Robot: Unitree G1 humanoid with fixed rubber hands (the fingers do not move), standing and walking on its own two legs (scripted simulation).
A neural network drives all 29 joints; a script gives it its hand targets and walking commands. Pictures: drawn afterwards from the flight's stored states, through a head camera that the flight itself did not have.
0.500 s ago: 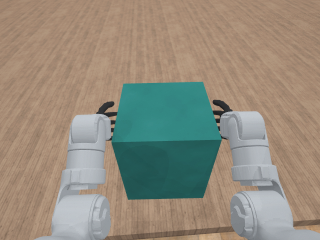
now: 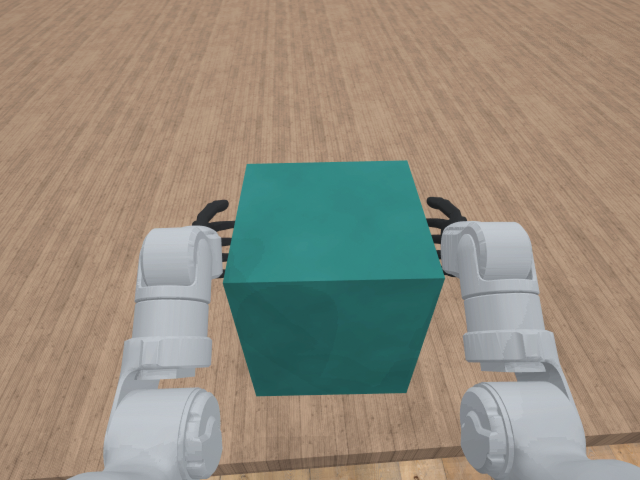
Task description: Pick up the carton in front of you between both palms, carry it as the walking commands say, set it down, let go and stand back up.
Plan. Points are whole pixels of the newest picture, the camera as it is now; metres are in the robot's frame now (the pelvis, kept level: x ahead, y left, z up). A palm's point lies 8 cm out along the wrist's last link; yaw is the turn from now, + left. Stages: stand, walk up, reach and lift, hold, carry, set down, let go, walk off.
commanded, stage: carry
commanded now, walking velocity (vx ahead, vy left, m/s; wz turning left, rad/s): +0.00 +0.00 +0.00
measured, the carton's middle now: (329, 282) +0.36 +0.00 +0.06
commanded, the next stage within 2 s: none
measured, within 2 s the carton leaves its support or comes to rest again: neither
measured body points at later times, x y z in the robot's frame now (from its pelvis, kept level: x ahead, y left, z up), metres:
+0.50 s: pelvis +0.00 +0.01 +0.00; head -0.02 +0.01 +0.45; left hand +0.36 +0.16 +0.12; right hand +0.36 -0.14 +0.12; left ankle +0.02 +0.10 -0.73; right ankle +0.06 -0.12 -0.73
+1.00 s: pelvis +0.02 +0.00 +0.00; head +0.01 -0.01 +0.45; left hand +0.39 +0.15 +0.17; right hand +0.39 -0.15 +0.16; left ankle +0.02 +0.10 -0.73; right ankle +0.05 -0.11 -0.73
